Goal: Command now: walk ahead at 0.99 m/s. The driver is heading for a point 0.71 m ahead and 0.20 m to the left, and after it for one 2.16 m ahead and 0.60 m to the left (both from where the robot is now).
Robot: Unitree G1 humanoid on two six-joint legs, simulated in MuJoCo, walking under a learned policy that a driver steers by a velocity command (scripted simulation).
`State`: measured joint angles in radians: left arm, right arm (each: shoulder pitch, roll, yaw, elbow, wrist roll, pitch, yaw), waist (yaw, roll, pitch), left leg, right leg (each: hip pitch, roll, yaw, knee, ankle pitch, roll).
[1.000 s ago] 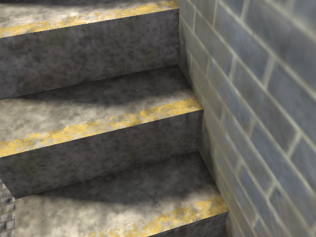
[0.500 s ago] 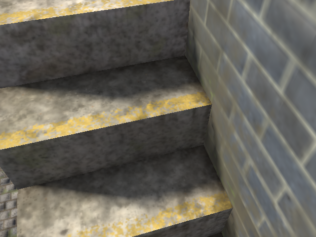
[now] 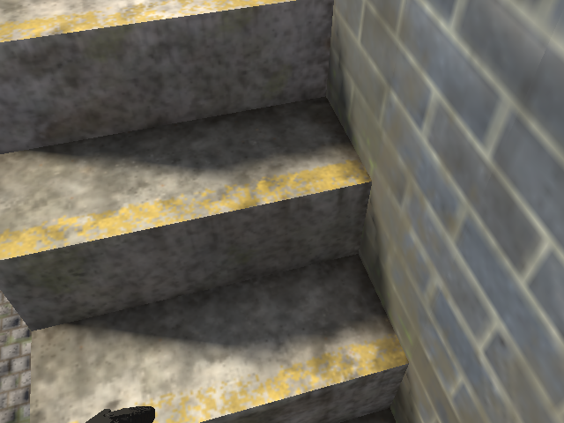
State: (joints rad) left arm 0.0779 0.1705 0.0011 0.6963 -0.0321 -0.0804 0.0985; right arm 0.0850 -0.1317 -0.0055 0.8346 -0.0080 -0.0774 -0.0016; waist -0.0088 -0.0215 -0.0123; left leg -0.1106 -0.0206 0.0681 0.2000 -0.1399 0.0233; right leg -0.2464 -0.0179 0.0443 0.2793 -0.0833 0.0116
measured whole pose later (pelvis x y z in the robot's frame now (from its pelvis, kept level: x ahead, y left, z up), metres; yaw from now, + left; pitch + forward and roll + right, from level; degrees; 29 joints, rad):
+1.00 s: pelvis -0.02 +0.00 +0.00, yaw +0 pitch +2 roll +1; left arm 0.05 0.15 0.02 0.68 -0.02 -0.08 0.09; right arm 0.11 -0.09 -0.03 0.83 -0.01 -0.08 0.01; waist -0.03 -0.03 0.00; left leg -0.12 -0.02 0.07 0.17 -0.09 0.02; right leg -0.23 -0.03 0.05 0.22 -0.03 0.02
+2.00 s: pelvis +0.00 +0.00 -0.02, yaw +0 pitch +2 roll +0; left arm 0.20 0.15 -0.02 0.94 0.02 -0.02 -0.13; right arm 0.23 -0.18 0.00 0.97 0.00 -0.06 0.11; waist -0.02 0.02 -0.06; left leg -0.24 0.03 0.06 0.53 -0.32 0.01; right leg -0.32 0.02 0.04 0.50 -0.20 0.01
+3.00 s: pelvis -0.04 +0.04 -0.01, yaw +27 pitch +3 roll -5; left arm 0.17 0.31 0.06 0.61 0.02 -0.10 -0.06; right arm 0.29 -0.31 -0.02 0.68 -0.03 -0.06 -0.02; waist -0.08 0.02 0.00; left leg -0.36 0.00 -0.21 0.56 -0.25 0.04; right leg -0.80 0.12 0.06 1.81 -0.39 0.10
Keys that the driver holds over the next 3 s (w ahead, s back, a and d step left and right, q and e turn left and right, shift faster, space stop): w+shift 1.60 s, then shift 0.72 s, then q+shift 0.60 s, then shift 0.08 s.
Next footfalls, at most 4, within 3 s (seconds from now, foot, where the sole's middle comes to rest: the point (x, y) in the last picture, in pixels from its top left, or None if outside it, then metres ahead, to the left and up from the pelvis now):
2.76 left None -0.03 0.17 -0.79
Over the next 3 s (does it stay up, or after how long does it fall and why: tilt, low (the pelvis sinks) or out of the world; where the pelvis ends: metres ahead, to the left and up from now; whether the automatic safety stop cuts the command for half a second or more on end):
stays up -0.04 0.04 -0.01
